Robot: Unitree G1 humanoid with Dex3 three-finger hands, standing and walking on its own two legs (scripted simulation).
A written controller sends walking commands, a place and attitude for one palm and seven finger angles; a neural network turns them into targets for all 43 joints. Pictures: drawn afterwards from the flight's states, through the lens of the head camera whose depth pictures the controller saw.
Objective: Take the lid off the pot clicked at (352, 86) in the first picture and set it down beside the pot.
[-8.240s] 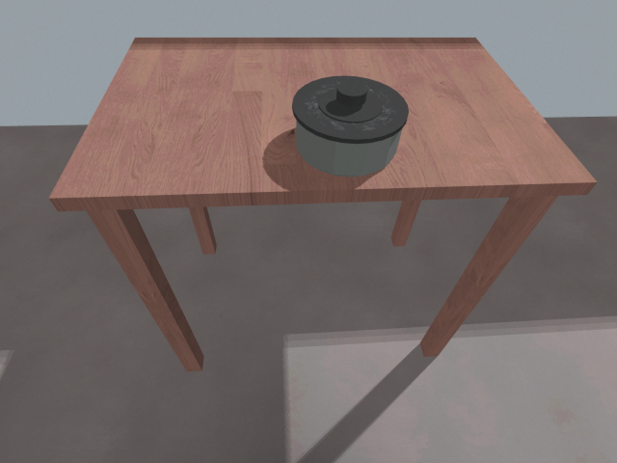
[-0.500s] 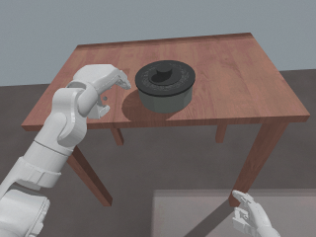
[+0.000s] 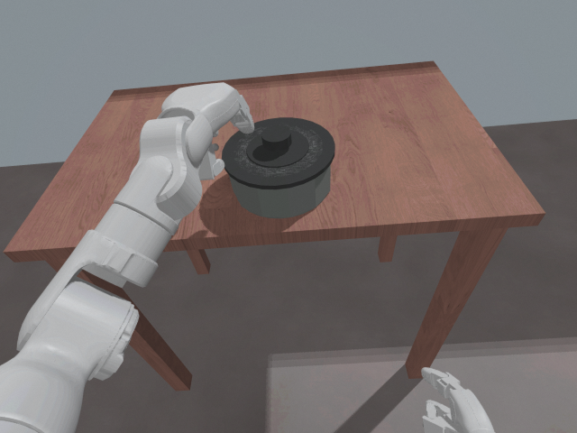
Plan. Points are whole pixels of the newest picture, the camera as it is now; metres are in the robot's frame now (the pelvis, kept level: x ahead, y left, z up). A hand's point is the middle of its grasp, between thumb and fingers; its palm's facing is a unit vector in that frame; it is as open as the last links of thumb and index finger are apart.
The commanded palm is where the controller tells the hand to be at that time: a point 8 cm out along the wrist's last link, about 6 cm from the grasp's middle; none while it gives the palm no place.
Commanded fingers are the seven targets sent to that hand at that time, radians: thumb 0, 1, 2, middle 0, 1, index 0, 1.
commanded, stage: move the open hand above the knob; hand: left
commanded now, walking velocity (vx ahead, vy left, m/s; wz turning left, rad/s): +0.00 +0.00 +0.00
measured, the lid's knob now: (276, 138) +0.54 +0.06 +0.15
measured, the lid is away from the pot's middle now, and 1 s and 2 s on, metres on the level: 0.00 0.00 0.00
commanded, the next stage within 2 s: lower the open fingers around the knob in 1.44 s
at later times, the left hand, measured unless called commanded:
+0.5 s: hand (269, 113) +0.48 +0.06 +0.22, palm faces -0.19 -0.08 -0.98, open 9.8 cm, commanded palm +0.48 +0.07 +0.28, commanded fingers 0.00 -0.34 1.61 -0.87 -0.08 -0.87 -0.08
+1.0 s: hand (267, 108) +0.51 +0.06 +0.21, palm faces -0.22 -0.11 -0.97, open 9.8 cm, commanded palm +0.49 +0.08 +0.28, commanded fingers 0.00 -0.34 1.61 -0.87 -0.08 -0.87 -0.08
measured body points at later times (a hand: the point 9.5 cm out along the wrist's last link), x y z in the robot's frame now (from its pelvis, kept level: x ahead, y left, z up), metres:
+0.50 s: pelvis +0.01 +0.01 +0.00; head +0.03 -0.03 +0.45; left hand +0.49 +0.06 +0.28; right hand +0.13 -0.23 -0.14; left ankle +0.03 +0.09 -0.75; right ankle +0.00 -0.11 -0.75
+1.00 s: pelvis +0.03 +0.01 +0.00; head +0.05 -0.02 +0.45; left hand +0.52 +0.07 +0.27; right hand +0.10 -0.24 -0.14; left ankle +0.03 +0.09 -0.75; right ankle +0.00 -0.11 -0.75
